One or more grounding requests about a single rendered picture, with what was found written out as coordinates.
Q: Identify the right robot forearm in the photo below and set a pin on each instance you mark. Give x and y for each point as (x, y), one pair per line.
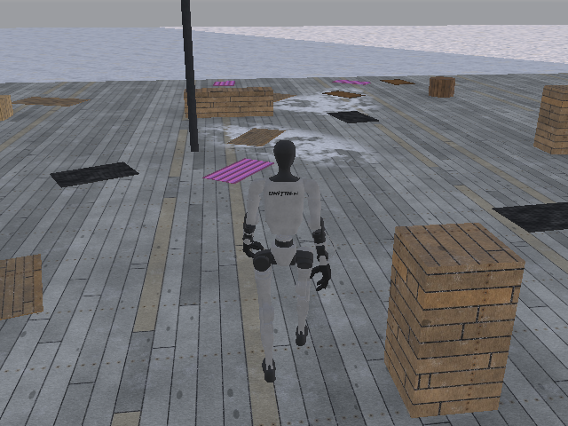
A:
(320, 244)

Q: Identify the robot shin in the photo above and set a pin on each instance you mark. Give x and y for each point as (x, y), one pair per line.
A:
(302, 308)
(267, 338)

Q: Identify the robot right hand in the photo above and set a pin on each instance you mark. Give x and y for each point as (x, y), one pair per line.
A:
(326, 272)

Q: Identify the robot left shin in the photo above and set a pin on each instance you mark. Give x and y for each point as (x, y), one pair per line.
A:
(267, 338)

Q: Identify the robot right shin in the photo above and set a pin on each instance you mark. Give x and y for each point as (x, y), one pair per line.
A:
(302, 308)

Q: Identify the left robot forearm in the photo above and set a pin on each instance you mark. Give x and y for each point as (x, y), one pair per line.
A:
(248, 232)

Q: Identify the robot left hand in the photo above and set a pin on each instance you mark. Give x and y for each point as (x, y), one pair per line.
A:
(256, 245)

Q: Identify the left robot upper arm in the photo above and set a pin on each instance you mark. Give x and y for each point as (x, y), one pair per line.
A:
(255, 188)

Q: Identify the right robot upper arm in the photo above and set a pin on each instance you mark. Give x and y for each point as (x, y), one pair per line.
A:
(314, 203)

